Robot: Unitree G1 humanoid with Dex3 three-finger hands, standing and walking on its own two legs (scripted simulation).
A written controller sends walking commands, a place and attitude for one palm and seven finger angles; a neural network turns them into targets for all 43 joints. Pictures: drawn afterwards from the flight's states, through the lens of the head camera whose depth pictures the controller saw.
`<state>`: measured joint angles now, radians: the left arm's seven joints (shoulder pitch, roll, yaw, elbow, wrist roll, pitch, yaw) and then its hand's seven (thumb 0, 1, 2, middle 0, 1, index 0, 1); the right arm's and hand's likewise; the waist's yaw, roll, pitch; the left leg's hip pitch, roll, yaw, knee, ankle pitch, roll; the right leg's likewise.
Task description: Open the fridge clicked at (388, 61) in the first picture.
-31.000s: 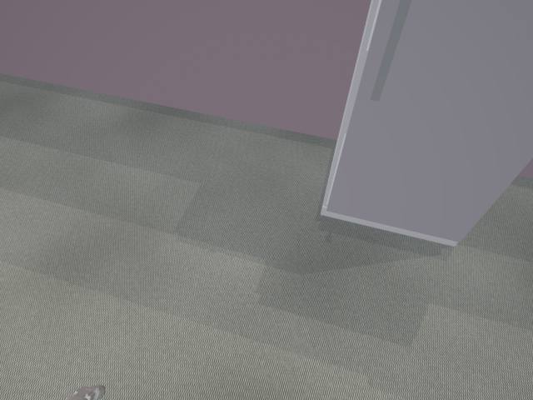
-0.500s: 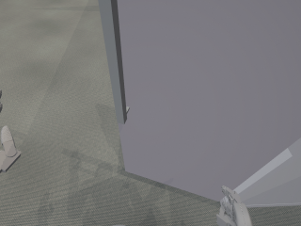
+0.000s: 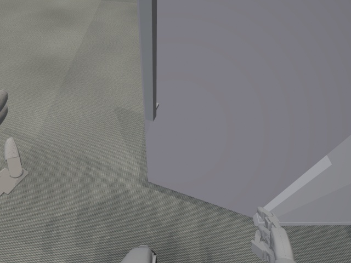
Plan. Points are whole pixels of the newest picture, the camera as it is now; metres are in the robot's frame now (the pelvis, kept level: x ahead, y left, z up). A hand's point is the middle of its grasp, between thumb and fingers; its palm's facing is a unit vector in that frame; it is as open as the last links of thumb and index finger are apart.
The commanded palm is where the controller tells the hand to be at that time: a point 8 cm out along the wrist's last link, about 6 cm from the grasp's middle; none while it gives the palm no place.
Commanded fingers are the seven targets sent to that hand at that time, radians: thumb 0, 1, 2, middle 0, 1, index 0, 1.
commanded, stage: step back with the hand held close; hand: left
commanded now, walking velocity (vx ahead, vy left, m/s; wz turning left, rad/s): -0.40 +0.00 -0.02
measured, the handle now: (153, 45) +0.54 +0.12 +0.20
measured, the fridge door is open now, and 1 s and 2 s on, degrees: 70 70 70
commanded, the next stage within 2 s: stop stepping back and stand still in 0.30 s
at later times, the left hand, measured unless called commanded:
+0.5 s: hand out of the picture +0.13 +0.27 +0.19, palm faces +0.35 -0.83 -0.43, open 7.5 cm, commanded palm +0.07 +0.31 +0.19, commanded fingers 0.00 0.90 0.90 -0.20 -0.30 -0.20 -0.30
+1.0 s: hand out of the picture +0.08 +0.29 +0.18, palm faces +0.41 -0.81 -0.42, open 7.4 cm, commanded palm +0.04 +0.32 +0.19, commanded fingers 0.00 0.90 0.90 -0.20 -0.30 -0.20 -0.30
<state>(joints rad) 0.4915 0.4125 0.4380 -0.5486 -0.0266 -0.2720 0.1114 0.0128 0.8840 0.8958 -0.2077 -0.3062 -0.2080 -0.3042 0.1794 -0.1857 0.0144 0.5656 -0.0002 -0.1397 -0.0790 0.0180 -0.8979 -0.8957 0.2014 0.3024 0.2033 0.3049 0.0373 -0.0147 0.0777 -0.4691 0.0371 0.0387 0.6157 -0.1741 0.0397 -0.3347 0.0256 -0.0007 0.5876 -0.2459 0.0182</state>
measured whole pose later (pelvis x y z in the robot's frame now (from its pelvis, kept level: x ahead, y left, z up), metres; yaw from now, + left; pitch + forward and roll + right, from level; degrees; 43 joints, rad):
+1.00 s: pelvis -0.11 +0.02 +0.01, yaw -2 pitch -1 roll -2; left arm 0.55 0.42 0.41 -0.47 -0.05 -0.23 0.12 0.01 0.88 0.90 -0.21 -0.31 -0.21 -0.30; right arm 0.30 -0.22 0.00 0.67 0.00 -0.14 -0.08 0.02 -0.90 -0.90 0.20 0.30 0.20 0.30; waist 0.02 -0.01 -0.05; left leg -0.35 -0.01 -0.03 0.56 -0.19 0.02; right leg -0.12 0.07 -0.01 0.48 -0.34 -0.03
